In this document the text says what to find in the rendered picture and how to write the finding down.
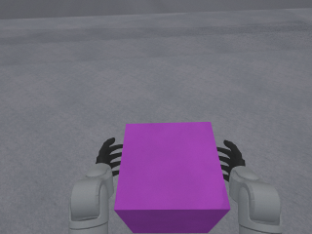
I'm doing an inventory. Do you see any carton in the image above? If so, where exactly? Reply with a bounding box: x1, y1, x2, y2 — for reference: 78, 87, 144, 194
114, 122, 231, 234

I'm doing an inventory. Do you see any robot left forearm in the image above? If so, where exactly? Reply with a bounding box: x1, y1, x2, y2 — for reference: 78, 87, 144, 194
68, 163, 114, 234

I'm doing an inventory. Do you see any right robot hand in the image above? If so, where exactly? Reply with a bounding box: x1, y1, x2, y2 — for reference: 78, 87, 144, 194
216, 140, 246, 181

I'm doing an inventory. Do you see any left robot hand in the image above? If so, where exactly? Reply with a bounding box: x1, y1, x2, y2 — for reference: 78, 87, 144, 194
96, 137, 123, 176

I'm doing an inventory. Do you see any robot right forearm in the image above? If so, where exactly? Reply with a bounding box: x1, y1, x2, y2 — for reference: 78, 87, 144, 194
228, 166, 283, 234

